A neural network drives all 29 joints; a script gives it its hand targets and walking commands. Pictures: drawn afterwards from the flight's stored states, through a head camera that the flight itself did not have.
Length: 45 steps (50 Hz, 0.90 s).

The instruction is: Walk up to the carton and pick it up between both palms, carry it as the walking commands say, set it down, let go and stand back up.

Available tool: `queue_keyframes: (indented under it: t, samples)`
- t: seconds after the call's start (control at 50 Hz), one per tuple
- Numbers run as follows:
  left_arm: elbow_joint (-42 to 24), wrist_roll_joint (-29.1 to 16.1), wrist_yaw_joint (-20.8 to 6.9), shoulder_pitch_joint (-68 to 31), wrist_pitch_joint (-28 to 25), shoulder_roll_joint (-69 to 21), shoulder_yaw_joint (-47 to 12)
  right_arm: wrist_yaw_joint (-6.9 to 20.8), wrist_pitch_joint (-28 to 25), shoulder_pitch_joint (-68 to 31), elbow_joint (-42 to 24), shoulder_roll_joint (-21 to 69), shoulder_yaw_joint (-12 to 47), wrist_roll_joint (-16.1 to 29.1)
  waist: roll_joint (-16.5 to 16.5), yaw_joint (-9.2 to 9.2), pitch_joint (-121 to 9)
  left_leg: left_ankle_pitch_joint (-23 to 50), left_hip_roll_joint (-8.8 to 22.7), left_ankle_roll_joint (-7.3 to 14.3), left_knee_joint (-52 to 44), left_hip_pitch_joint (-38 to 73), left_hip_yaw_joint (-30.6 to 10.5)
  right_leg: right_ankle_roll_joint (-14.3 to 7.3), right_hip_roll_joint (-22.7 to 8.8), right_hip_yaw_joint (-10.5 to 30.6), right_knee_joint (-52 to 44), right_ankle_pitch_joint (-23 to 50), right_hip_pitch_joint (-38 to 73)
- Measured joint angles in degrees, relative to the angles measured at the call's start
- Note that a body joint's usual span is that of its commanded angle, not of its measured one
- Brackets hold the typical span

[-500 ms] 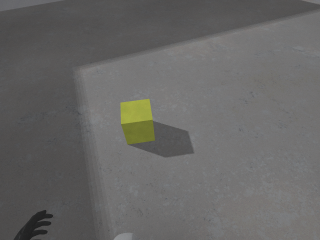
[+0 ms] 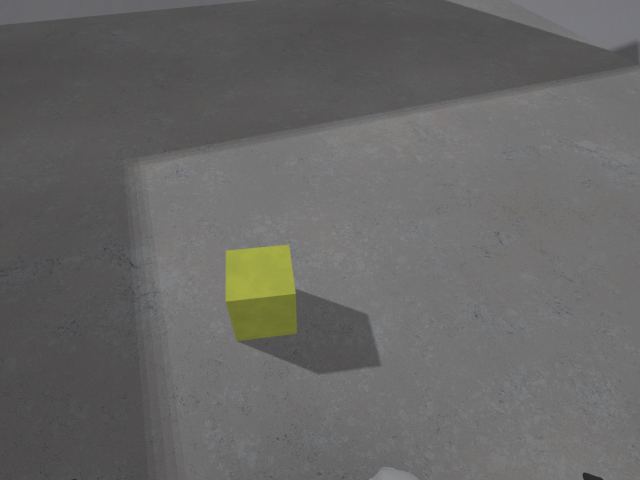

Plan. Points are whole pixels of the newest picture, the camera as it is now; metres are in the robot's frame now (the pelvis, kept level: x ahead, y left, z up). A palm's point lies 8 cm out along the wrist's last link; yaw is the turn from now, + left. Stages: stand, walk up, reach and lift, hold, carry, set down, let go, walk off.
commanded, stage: walk up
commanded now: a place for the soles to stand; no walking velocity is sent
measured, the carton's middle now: (262, 293) +0.80 +0.17 -0.65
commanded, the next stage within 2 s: none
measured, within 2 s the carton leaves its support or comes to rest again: neither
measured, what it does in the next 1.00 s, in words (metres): walks ahead: right foot, then left foot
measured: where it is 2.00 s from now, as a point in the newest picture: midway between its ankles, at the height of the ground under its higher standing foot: (319, 439)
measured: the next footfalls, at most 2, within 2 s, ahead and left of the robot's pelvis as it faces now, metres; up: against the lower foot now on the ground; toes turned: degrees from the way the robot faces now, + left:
right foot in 0.10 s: +0.15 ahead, -0.15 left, +0.00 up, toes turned -5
left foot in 0.46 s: +0.29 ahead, +0.11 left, +0.00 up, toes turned +9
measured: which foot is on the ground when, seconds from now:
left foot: down 0.00-0.10, up 0.12-0.44, down 0.46-0.86, up 0.88-1.00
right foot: up 0.00-0.08, down 0.10-0.48, up 0.50-0.84, down 0.86-1.00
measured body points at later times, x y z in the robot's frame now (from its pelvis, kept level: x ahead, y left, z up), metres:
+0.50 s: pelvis +0.16 +0.00 -0.01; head +0.18 +0.00 +0.43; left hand +0.18 +0.35 -0.10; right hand +0.33 -0.33 -0.09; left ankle +0.25 +0.11 -0.74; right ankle +0.11 -0.14 -0.72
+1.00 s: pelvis +0.31 -0.04 +0.00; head +0.33 -0.08 +0.45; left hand +0.40 +0.30 -0.06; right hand +0.39 -0.37 -0.12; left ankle +0.29 +0.11 -0.68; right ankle +0.36 -0.14 -0.74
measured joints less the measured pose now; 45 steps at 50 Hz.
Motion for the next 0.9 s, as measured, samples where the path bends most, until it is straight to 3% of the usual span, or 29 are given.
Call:
queue_keyframes:
  t: [0.08,0.14,0.18,0.22,0.34,0.46,0.5,0.54,0.58,0.72,0.8,0.86,0.9]
  samples:
    - [0.29,0.33,-0.24,0.33,-0.78,0.93,1.28,0.48,0.89,1.35,0.78,-1.18,-0.16,-0.03,1.6,-0.57,-1.85,-4.69,1.06,-0.19,3.41,0.11,-0.36,-0.64,1.08,-1.42,-9.85,3.88,3.99]
    - [-0.38,0.82,1.15,0.26,-2.02,2.07,2.26,0.29,1.56,1.29,1.61,-0.74,0.21,0.07,2.24,0.92,-2.07,-12.84,0.04,0.43,18.03,-5.2,-4.57,-1.46,1.84,-1.78,-8.5,6.68,4.41]
    - [-0.76,0.41,2.06,0.41,-2.58,1.28,1.67,-0.01,1.88,0.17,2.45,-0.46,0.7,0.55,3.36,2.31,-1.29,-10.18,-1.68,0.21,27.6,-9.19,-7.29,-1.03,1.95,-2.05,-9.31,5.84,6.74]
    - [-0.89,0.16,2.59,1.23,-2.99,0.43,0.98,-0.03,1.78,-1.07,2.44,-0.1,1.05,0.98,4.32,3.61,-0.63,-6.9,-2.03,-0.29,30.35,-12.07,-8.01,-0.31,2.04,-1.96,-12.28,6.2,9.68]
    - [-2.02,-0.01,2.22,3.11,-2.49,1.06,0.46,1.52,2.35,-3.36,2.03,1.63,1.69,0.72,3.24,5.14,1.16,-1.57,-0.54,-2.08,15.62,-13.71,-6.24,-0.51,1.15,-3.29,-16.96,5.22,15.47]
    - [-2.6,-0.39,2.16,4.3,-1.39,2.06,-0.04,1.33,1.51,-6.23,1.63,1.25,0.9,0.05,0.74,5.87,1.35,0.27,-2.25,-0.37,1.92,-7.6,-1.72,0.89,-0.08,-4.05,-11.94,-1.04,16.78]
    - [-2.66,-0.64,2.44,3.71,-0.91,1.58,-0.61,0.55,0.51,-6.57,0.67,0.45,0.32,-0.55,0.12,5.31,1.85,4.85,-2.96,0.82,3.02,-7.65,-1.38,-0.53,-0.85,-2.64,-1.27,-3.34,12.75]
    - [-2.42,-0.56,2.71,2.17,-0.55,0.66,-1.24,-0.26,-0.06,-6.06,-0.03,0.65,0.3,0.18,-0.57,4.37,2.87,3.07,-3.15,1.11,4.79,-6.78,-1.37,-1.47,0.66,0.84,11.12,-4.73,7.3]
    - [-2.35,-0.58,2.54,1.08,-0.25,0.01,-1.69,-0.68,-0.14,-4.69,-0.23,1.17,0.45,0.8,-1.3,3.34,2.89,1.94,-3.09,1.02,3.05,-4.56,-1.46,-1.76,1.08,1.9,16.02,-3.28,2.94]
    - [-1.42,0.09,0.55,-0.3,0.01,-0.87,-0.69,-0.42,0.1,0.87,-0.3,0.07,0.03,0.16,-0.66,-0.31,1.32,0.26,-2.14,0.82,-1.35,1.07,-1.29,-0.03,-0.91,0.67,0.02,2.68,-0.85]
    - [-0.65,0.32,0.15,-1.17,-0.08,-0.02,0.54,0.08,0.75,3.58,0.26,-0.31,-0.1,0.19,0.56,-1.5,0.18,-2.01,-1.61,-0.03,-1.5,2.92,-1.26,-0.08,0.18,-0.41,-6.75,4.41,0.97]
    - [-0.77,0.47,0.55,-1.73,-0.92,1.23,1.17,0.05,1.46,4.71,0.55,-0.24,0.44,0.28,1.16,-1.39,-1.03,-5.81,-0.73,-0.73,2.34,2.5,-1.33,-1.32,1.9,-1.03,-13.34,6.62,4.89]
    - [-1.2,0.52,1.45,-2.76,-1.7,1.31,1.37,-0.32,1.7,4.08,0.9,0.18,0.96,0.36,1.95,-0.66,-0.25,-9.87,-0.55,-0.52,11.32,-0.06,-3.06,-1.58,2.48,-1.38,-11.42,10.55,4.9]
